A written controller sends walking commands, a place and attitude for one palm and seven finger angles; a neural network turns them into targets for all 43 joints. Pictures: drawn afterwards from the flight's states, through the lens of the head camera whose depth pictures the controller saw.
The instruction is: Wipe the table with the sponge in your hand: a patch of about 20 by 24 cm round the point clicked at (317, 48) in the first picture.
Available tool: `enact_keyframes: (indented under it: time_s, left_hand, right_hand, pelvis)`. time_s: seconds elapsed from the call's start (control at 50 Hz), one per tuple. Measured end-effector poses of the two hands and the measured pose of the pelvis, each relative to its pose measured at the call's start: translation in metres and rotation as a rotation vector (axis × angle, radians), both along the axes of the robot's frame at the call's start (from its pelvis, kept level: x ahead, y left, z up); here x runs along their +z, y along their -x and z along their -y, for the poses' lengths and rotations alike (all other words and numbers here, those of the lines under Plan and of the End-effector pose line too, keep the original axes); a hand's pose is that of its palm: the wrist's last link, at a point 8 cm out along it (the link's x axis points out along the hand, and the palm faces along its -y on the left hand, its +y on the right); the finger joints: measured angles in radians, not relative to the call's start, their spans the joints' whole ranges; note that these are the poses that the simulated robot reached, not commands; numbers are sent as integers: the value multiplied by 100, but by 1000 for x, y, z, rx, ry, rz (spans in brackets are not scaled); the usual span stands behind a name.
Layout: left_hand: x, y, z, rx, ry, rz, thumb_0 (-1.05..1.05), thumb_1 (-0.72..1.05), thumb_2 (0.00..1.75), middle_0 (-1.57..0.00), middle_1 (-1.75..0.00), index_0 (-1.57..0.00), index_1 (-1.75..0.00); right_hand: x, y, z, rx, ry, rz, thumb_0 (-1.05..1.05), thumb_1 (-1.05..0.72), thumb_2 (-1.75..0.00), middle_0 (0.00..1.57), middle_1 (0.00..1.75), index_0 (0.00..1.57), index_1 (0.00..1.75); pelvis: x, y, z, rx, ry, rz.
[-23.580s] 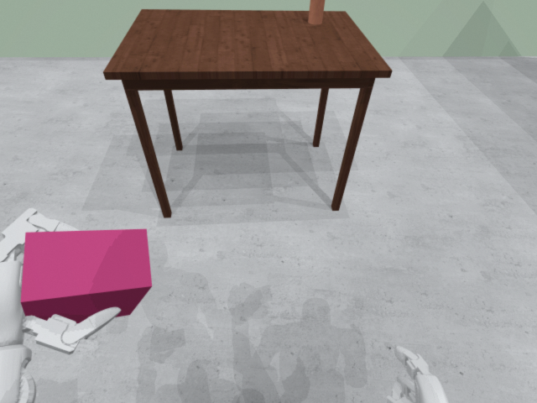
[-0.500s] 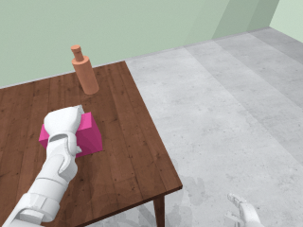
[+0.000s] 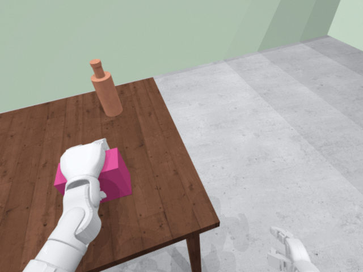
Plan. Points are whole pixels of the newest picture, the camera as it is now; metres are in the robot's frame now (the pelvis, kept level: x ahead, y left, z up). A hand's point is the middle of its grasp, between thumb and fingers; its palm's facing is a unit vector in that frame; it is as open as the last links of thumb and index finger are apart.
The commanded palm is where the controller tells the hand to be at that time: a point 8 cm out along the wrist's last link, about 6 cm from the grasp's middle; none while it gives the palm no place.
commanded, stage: wipe back along the middle lane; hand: left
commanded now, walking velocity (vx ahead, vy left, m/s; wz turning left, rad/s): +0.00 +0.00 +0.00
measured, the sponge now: (99, 183) +0.30 +0.25 +0.03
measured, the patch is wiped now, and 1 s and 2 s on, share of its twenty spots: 0.85 0.85 0.85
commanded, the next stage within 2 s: slide across to the third lane in 0.40 s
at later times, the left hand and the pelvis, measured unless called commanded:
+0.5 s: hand (94, 198) +0.24 +0.22 +0.07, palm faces +0.07 -0.10 -0.99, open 10.6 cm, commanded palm +0.20 +0.20 +0.11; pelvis -0.01 -0.01 +0.00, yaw -1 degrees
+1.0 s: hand (114, 196) +0.25 +0.18 +0.07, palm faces +0.04 -0.08 -1.00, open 10.7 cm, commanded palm +0.22 +0.15 +0.12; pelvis -0.03 -0.02 +0.00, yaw +0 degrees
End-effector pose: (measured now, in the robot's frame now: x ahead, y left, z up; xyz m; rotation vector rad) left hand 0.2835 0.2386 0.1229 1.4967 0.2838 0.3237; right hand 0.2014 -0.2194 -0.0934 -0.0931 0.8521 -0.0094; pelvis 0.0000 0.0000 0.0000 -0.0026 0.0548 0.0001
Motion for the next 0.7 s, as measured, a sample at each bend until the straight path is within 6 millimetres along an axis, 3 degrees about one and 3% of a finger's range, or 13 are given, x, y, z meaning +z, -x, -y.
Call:
enact_keyframes:
  time_s: [0.34,0.56,0.7]
  left_hand:
    - [4,49,18,-6,52,44,-1,-52,103,-64,-132,-66,-132]
    - [2,69,26,-9,53,31,-1,-52,103,-64,-133,-66,-132]
    - [1,69,34,-16,44,7,-1,-52,103,-64,-132,-66,-132]
  right_hand:
    - [17,-18,1,24,-36,103,2,-90,-90,19,30,20,29]
    - [19,-8,6,20,-32,120,2,-90,-90,19,30,20,29]
    - [13,0,8,19,-24,99,2,-90,-90,19,30,20,29]
  pelvis:
    - [0,5,10,-17,-6,39]
    - [1,15,15,-23,-9,60]
    - [1,22,15,-12,-11,72]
